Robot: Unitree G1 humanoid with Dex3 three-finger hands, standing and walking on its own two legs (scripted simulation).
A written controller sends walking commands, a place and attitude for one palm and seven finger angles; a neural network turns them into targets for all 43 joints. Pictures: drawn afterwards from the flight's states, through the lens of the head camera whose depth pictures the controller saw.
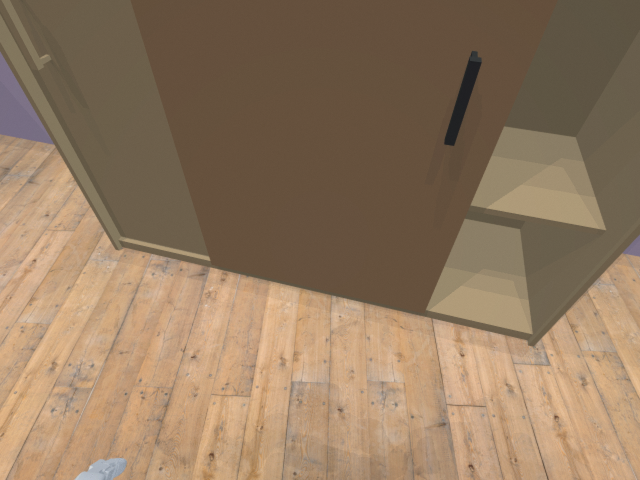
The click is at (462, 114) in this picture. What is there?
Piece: wardrobe's sliding door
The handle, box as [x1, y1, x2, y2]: [444, 51, 481, 145]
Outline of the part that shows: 476,51 472,51 469,58 445,136 445,144 454,144 481,62 481,58 477,56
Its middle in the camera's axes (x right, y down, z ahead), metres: +0.28 -0.27 +0.77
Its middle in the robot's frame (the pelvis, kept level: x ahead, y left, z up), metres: +0.78 -0.24 +0.09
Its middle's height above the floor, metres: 0.86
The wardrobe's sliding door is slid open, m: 0.37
